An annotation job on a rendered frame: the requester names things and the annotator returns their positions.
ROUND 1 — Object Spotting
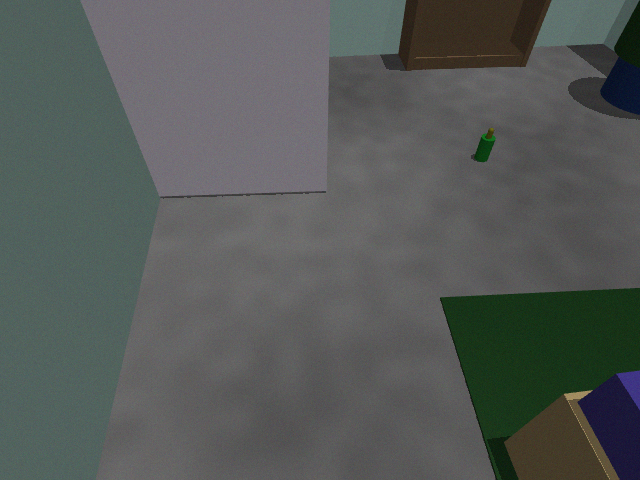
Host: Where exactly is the bed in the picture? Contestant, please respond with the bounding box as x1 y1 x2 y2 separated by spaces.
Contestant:
504 371 640 480

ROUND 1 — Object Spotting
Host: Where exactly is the potted plant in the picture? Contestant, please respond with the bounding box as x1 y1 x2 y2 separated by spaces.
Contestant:
600 0 640 115

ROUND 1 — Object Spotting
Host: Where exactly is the bookshelf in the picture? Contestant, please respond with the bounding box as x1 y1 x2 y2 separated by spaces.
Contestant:
398 0 551 71

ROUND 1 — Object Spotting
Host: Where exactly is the bottle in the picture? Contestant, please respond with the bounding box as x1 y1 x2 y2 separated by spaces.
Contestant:
474 128 496 162

